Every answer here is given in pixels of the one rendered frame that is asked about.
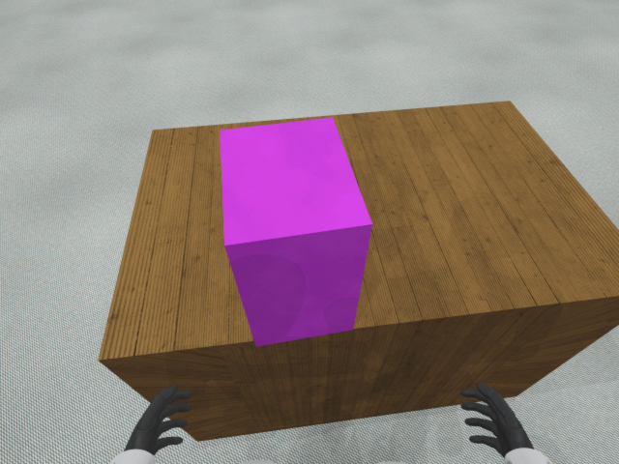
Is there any robot left hand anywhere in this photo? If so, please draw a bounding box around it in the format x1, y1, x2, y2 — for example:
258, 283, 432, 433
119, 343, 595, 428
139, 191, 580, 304
124, 385, 192, 455

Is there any robot right hand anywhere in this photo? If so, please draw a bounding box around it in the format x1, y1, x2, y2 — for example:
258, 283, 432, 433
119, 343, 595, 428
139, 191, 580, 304
460, 383, 534, 459

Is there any carton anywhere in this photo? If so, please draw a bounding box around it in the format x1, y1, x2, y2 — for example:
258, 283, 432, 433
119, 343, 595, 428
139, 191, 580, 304
220, 117, 372, 347

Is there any pedestal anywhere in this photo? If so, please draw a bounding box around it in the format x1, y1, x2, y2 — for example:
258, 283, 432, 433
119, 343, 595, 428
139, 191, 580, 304
98, 101, 619, 442

